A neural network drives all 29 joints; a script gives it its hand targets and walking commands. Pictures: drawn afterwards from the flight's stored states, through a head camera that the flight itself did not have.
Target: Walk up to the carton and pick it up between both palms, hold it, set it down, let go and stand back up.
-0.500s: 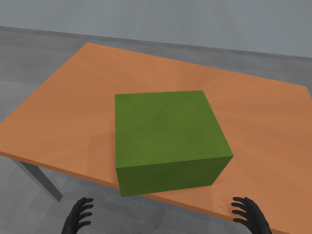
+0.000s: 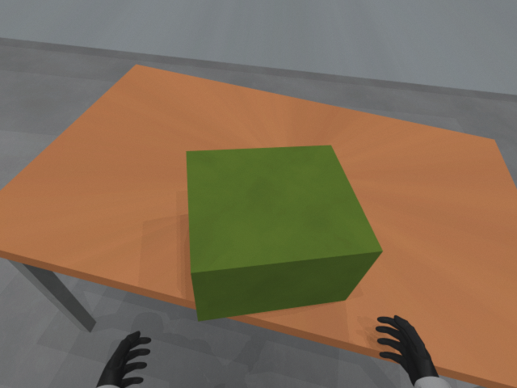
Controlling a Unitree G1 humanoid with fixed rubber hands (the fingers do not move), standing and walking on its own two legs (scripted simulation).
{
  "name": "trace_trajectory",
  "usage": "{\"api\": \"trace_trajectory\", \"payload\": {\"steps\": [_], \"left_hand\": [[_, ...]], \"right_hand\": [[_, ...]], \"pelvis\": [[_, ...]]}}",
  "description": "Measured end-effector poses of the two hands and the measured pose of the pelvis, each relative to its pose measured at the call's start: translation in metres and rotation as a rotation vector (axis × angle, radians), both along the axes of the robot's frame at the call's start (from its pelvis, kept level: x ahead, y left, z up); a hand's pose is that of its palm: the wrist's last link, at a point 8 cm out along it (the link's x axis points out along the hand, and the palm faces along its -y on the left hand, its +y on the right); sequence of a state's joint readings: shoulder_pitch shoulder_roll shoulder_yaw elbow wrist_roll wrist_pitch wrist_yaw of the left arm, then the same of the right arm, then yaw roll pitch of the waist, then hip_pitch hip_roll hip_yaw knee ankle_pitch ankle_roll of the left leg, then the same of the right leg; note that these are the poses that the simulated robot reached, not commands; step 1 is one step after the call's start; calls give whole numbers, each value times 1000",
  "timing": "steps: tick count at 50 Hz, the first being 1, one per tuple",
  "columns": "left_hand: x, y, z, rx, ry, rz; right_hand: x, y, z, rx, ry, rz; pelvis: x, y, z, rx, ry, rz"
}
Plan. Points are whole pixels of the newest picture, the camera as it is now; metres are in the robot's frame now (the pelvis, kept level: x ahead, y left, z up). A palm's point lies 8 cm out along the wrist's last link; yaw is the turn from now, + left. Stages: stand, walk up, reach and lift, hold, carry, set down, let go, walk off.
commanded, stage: let go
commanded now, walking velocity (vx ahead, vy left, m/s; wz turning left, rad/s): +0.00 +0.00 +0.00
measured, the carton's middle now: (268, 228) +0.40 -0.03 -0.03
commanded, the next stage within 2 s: stand in 0.44 s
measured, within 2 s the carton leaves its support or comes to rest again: neither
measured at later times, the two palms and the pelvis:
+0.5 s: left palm out of the picture +0.14 +0.22 -0.10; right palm (416, 369) +0.16 -0.25 -0.05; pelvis -0.01 +0.00 +0.00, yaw +0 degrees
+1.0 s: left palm out of the picture +0.00 +0.26 -0.13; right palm out of the picture +0.13 -0.25 -0.05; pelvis -0.04 +0.01 -0.01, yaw +2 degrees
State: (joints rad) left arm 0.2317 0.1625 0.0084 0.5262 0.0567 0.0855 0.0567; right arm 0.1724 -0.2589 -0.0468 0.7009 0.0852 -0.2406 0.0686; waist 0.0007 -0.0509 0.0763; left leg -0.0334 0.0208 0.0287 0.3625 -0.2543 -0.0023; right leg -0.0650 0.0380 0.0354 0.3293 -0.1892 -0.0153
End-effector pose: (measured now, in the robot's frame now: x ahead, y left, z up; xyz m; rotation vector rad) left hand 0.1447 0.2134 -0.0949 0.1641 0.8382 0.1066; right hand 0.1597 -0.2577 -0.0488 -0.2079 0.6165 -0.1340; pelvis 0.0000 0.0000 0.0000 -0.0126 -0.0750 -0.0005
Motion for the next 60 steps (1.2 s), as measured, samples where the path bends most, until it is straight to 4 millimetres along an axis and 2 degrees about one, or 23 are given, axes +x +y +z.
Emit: {"api": "trace_trajectory", "payload": {"steps": [5, 11, 25, 29, 38, 46, 50, 53, 60], "left_hand": [[-1, 5, -4, 0, 37, -2], [4, 9, 2, 21, 8, -1], [-4, 3, -2, -17, -4, 7], [-25, 13, -10, -11, 21, 18], [-90, 42, -23, 29, 142, 82], [-133, 49, -29, 33, 224, 97], [-148, 49, -34, 25, 251, 95], [-156, 48, -37, 18, 267, 92], [-170, 51, -41, 19, 308, 82]], "right_hand": [[0, 2, 0, -21, 3, -5], [0, 2, 0, -21, -8, -10], [1, 4, 0, -40, -8, 3], [1, 5, 0, -59, 2, 7], [-4, 7, 0, -75, -10, 19], [-15, 11, 0, -88, -12, 42], [-25, 12, -2, -96, 3, 51], [-39, 13, -10, -102, 63, 57], [-109, 14, -50, -78, 327, 25]], "pelvis": [[-3, 1, 0, 2, -13, -3], [-7, 2, -1, 1, -19, -3], [-14, -2, -3, 5, -4, 4], [-14, -2, -5, 1, 18, 10], [-22, 2, -7, -5, 12, 26], [-38, 7, -7, -3, 11, 29], [-44, 9, -7, -1, 12, 27], [-48, 10, -8, 1, 14, 29], [-53, 14, -10, 3, 17, 27]]}}
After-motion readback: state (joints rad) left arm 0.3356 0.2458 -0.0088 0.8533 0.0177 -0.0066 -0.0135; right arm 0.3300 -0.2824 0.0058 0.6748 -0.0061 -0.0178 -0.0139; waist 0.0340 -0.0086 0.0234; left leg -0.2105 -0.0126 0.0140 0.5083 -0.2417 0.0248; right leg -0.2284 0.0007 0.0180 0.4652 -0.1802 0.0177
